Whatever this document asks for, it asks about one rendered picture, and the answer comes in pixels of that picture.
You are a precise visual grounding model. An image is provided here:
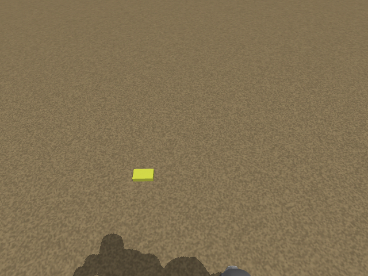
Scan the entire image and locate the small box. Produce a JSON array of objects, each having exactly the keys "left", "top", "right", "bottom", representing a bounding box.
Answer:
[{"left": 132, "top": 168, "right": 154, "bottom": 182}]

